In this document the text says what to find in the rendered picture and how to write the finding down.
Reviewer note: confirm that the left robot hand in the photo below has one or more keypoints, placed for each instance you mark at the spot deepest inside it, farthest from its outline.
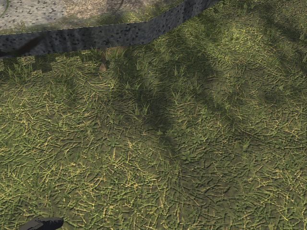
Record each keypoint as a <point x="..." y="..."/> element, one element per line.
<point x="51" y="223"/>

